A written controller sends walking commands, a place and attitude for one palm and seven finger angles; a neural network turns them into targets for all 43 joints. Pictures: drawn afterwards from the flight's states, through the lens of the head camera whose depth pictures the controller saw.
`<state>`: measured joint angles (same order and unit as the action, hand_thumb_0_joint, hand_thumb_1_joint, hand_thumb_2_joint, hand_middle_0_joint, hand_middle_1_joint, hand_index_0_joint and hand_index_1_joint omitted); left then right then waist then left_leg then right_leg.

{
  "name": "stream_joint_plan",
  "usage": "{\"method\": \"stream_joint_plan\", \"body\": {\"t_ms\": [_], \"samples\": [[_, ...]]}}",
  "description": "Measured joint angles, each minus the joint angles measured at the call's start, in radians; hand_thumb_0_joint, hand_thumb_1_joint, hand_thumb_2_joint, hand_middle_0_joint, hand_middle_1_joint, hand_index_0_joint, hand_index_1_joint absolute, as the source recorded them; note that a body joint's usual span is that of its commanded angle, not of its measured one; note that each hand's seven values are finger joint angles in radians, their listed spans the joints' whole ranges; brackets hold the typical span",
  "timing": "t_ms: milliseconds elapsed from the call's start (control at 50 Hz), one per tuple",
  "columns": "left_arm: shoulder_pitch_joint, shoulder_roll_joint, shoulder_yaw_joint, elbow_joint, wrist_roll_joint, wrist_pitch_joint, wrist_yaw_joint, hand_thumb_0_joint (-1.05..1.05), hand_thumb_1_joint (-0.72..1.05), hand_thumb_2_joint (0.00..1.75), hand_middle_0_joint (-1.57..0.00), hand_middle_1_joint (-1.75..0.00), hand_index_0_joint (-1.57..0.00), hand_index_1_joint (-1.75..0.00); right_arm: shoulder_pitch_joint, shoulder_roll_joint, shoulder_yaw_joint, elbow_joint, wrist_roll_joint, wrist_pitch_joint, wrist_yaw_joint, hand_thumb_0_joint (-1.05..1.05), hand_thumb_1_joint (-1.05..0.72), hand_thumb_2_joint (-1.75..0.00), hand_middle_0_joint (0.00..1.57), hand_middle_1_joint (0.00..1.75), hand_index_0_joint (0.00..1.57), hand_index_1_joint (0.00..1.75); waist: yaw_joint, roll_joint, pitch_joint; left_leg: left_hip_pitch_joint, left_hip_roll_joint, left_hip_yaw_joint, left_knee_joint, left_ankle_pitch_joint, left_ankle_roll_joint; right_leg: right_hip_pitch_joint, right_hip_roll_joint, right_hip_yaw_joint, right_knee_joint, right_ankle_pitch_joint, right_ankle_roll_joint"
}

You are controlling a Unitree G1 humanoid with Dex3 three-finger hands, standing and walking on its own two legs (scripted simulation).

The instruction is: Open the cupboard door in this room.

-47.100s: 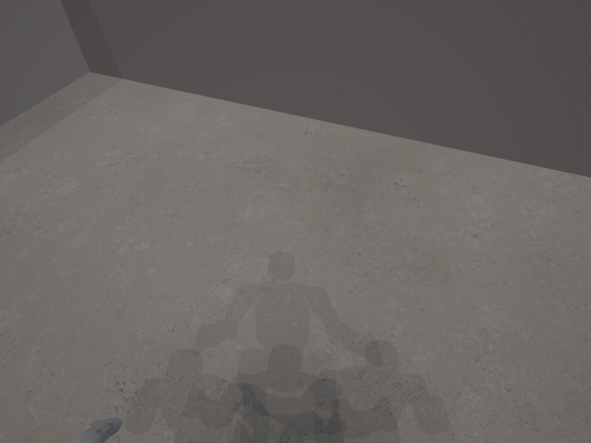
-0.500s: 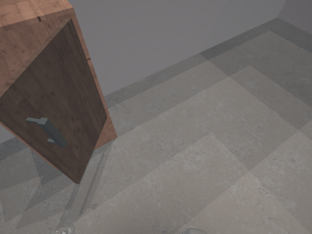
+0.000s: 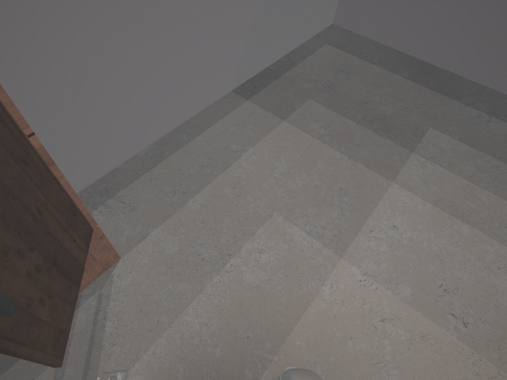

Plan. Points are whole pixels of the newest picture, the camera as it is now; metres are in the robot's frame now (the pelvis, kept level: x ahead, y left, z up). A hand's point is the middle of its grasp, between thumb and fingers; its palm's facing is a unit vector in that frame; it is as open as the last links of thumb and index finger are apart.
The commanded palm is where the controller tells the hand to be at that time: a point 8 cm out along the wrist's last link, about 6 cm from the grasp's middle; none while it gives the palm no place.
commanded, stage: walk to a spot facing it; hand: left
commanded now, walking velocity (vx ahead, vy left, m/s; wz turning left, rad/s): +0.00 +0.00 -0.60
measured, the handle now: out of the picture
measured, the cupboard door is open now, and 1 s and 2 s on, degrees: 45 45 45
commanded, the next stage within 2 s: turn to face it in 1.50 s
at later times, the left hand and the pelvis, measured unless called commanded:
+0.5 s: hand (179, 364) +0.16 +0.14 -0.16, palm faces -0.24 -0.95 -0.20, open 7.3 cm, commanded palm none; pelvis +0.11 -0.05 +0.01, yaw -18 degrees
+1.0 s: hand (294, 195) +0.54 -0.08 -0.15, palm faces -0.61 -0.76 -0.22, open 7.4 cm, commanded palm none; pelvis +0.30 -0.15 -0.01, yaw -35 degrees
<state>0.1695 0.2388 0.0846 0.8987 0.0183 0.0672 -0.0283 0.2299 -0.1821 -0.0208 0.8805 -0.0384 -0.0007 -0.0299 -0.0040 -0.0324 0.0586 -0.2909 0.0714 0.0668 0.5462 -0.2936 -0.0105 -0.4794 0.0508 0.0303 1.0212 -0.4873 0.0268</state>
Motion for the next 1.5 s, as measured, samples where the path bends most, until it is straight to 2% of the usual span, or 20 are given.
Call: {"method": "stream_joint_plan", "body": {"t_ms": [80,160,200,220,260,340,460,560,580,620,680,740,880,980,1020,1060,1100,1140,1300,1500], "samples": [[-0.011,0.004,0.005,-0.015,-0.002,0.0,-0.011,0.0,0.91,0.9,-0.2,-0.3,-0.2,-0.29,0.019,0.0,0.002,0.008,-0.004,0.002,-0.002,0.0,-0.91,-0.9,0.2,0.3,0.2,0.3,0.009,0.024,0.015,0.04,0.037,0.037,-0.054,0.016,-0.017,0.002,-0.051,-0.055,-0.015,0.027,0.018],[-0.006,0.001,0.001,-0.013,-0.003,-0.006,-0.021,0.0,0.91,0.9,-0.2,-0.3,-0.2,-0.29,0.031,-0.019,-0.008,0.015,-0.005,0.004,0.009,0.0,-0.91,-0.9,0.2,0.3,0.21,0.3,0.0,0.053,0.019,0.058,0.077,0.092,-0.024,-0.024,-0.043,0.089,-0.071,-0.101,-0.247,0.029,0.006],[0.006,0.004,-0.003,-0.012,0.0,-0.019,-0.026,0.0,0.91,0.9,-0.2,-0.3,-0.2,-0.29,0.05,-0.034,-0.016,0.017,0.001,0.007,0.016,0.0,-0.91,-0.9,0.2,0.3,0.21,0.3,-0.006,0.061,0.005,0.045,0.097,0.115,0.051,-0.078,-0.057,0.165,-0.068,-0.116,-0.414,0.088,-0.022],[0.009,0.003,-0.004,-0.008,0.003,-0.032,-0.023,0.0,0.91,0.9,-0.2,-0.3,-0.2,-0.29,0.051,-0.042,-0.023,0.025,0.007,0.013,0.02,0.0,-0.91,-0.9,0.2,0.3,0.21,0.3,-0.002,0.064,0.003,0.02,0.099,0.108,0.14,-0.155,-0.057,0.163,-0.063,-0.108,-0.421,0.157,-0.045],[0.016,-0.011,-0.009,0.002,-0.002,-0.051,-0.008,0.0,0.91,0.9,-0.2,-0.3,-0.2,-0.29,0.039,-0.063,-0.033,0.05,0.012,0.037,0.024,0.0,-0.91,-0.9,0.2,0.3,0.2,0.3,-0.001,0.08,0.009,-0.061,0.071,0.031,0.364,-0.241,-0.049,0.17,-0.049,-0.101,-0.388,0.145,-0.066],[0.073,-0.029,-0.013,0.018,-0.003,-0.073,0.014,0.0,0.91,0.9,-0.2,-0.3,-0.2,-0.3,0.002,-0.074,-0.046,0.062,0.011,0.042,0.038,0.01,-0.91,-0.9,0.2,0.3,0.2,0.3,0.012,0.061,0.003,-0.19,0.029,-0.01,0.53,-0.137,-0.056,0.251,-0.035,-0.057,-0.492,0.151,-0.067],[0.151,-0.037,-0.02,0.072,-0.001,-0.09,0.009,0.0,0.91,0.9,-0.21,-0.3,-0.2,-0.3,-0.078,-0.053,-0.05,0.011,0.015,0.007,0.049,0.01,-0.91,-0.9,0.19,0.3,0.2,0.3,0.029,0.013,0.005,-0.244,0.005,-0.021,0.325,-0.018,-0.065,0.353,-0.025,0.03,-0.613,0.17,-0.066],[0.193,-0.033,-0.014,0.106,0.0,-0.083,0.006,0.0,0.91,0.9,-0.21,-0.3,-0.21,-0.3,-0.117,-0.032,-0.035,-0.014,0.018,-0.027,0.049,0.01,-0.91,-0.9,0.19,0.3,0.2,0.3,0.05,-0.009,-0.002,-0.16,-0.03,-0.014,0.074,0.036,-0.047,0.41,-0.02,0.087,-0.574,0.086,-0.045],[0.206,-0.034,-0.011,0.108,-0.003,-0.081,0.005,0.0,0.91,0.9,-0.21,-0.3,-0.21,-0.3,-0.116,-0.034,-0.027,-0.021,0.015,-0.041,0.046,0.0,-0.91,-0.9,0.2,0.3,0.2,0.3,0.051,-0.003,-0.011,-0.125,-0.027,-0.017,0.013,0.044,-0.033,0.397,-0.01,0.096,-0.518,0.05,-0.045],[0.195,-0.025,-0.008,0.124,-0.009,-0.068,0.004,0.0,0.91,0.9,-0.21,-0.3,-0.21,-0.3,-0.12,-0.024,-0.017,-0.025,0.002,-0.066,0.034,0.0,-0.91,-0.9,0.2,0.3,0.2,0.3,0.044,-0.008,-0.009,-0.129,-0.018,0.006,0.075,0.085,0.004,0.299,-0.006,0.072,-0.23,-0.024,-0.053],[0.15,-0.005,0.002,0.125,0.0,-0.058,-0.004,0.01,0.91,0.9,-0.2,-0.3,-0.2,-0.3,-0.075,-0.001,-0.002,-0.024,-0.006,-0.073,0.028,0.0,-0.91,-0.9,0.2,0.3,0.2,0.3,0.029,-0.019,-0.011,-0.071,-0.001,0.043,0.074,0.021,0.022,0.125,-0.025,0.003,0.132,0.018,-0.057],[0.083,0.01,0.011,0.087,0.009,-0.058,-0.017,0.01,0.91,0.9,-0.2,-0.3,-0.2,-0.29,-0.008,0.013,0.002,0.012,-0.004,-0.075,0.019,0.0,-0.91,-0.9,0.2,0.3,0.2,0.3,0.021,-0.016,-0.01,0.008,0.008,0.067,-0.022,0.033,0.009,-0.013,-0.071,-0.051,0.221,0.137,-0.041],[-0.04,0.0,0.003,0.017,0.01,-0.053,-0.03,0.0,0.92,0.9,-0.2,-0.3,-0.2,-0.29,0.145,0.003,-0.007,0.116,0.0,-0.065,0.018,0.0,-0.91,-0.9,0.2,0.3,0.2,0.3,-0.013,0.016,-0.006,0.177,0.018,0.152,-0.178,0.017,-0.012,-0.14,-0.138,-0.089,-0.054,0.295,-0.025],[-0.11,-0.008,-0.01,0.008,0.008,-0.051,-0.033,0.0,0.92,0.9,-0.2,-0.3,-0.2,-0.29,0.231,-0.013,-0.014,0.166,-0.006,-0.05,0.023,0.0,-0.91,-0.9,0.2,0.3,0.2,0.3,-0.064,0.034,0.006,0.267,0.034,0.203,-0.169,-0.068,-0.057,-0.065,-0.124,-0.13,-0.311,0.288,-0.052],[-0.126,-0.007,-0.018,0.0,0.008,-0.069,-0.033,0.0,0.91,0.9,-0.2,-0.3,-0.2,-0.29,0.266,-0.014,-0.012,0.185,-0.003,-0.042,0.026,0.0,-0.91,-0.9,0.2,0.3,0.2,0.3,-0.074,0.037,0.008,0.271,0.06,0.206,-0.077,-0.136,-0.077,0.015,-0.101,-0.147,-0.4,0.278,-0.08],[-0.136,-0.013,-0.018,-0.003,0.005,-0.101,-0.02,0.0,0.91,0.9,-0.2,-0.3,-0.2,-0.29,0.254,-0.011,-0.01,0.21,0.011,-0.021,0.031,0.0,-0.91,-0.9,0.2,0.3,0.2,0.3,-0.065,0.04,0.026,0.165,0.09,0.146,0.222,-0.189,-0.051,0.02,-0.079,-0.147,-0.345,0.235,-0.106],[-0.123,-0.026,-0.025,0.002,-0.008,-0.114,-0.005,0.0,0.91,0.9,-0.2,-0.3,-0.2,-0.29,0.21,-0.011,-0.015,0.218,0.018,-0.007,0.033,0.01,-0.91,-0.9,0.2,0.3,0.2,0.3,-0.065,0.039,0.047,0.029,0.07,0.05,0.515,-0.183,-0.034,0.066,-0.062,-0.147,-0.347,0.205,-0.116],[-0.088,-0.041,-0.031,0.02,-0.015,-0.114,0.008,0.0,0.91,0.9,-0.2,-0.3,-0.2,-0.29,0.157,-0.009,-0.021,0.206,0.018,-0.006,0.031,0.01,-0.91,-0.9,0.2,0.3,0.2,0.3,-0.061,0.033,0.048,-0.082,0.063,0.016,0.628,-0.121,-0.033,0.129,-0.044,-0.138,-0.416,0.218,-0.112],[0.067,-0.04,-0.014,0.114,-0.015,-0.136,0.028,-0.03,0.97,0.9,-0.21,-0.3,-0.21,-0.3,-0.008,0.011,-0.035,0.122,0.008,-0.021,0.042,0.0,-0.91,-0.9,0.19,0.3,0.2,0.3,-0.023,0.026,-0.02,-0.291,0.065,-0.005,0.409,0.081,-0.044,0.344,0.014,-0.108,-0.672,0.244,-0.129],[0.244,-0.066,-0.045,0.217,-0.006,-0.143,0.035,-0.01,0.92,0.9,-0.2,-0.3,-0.2,-0.3,-0.152,0.018,-0.027,0.094,0.015,-0.026,0.06,0.0,-0.91,-0.9,0.19,0.3,0.2,0.3,0.049,0.009,-0.028,-0.233,-0.006,0.033,0.135,0.1,0.003,0.557,0.013,-0.082,-0.729,0.102,-0.093]]}}
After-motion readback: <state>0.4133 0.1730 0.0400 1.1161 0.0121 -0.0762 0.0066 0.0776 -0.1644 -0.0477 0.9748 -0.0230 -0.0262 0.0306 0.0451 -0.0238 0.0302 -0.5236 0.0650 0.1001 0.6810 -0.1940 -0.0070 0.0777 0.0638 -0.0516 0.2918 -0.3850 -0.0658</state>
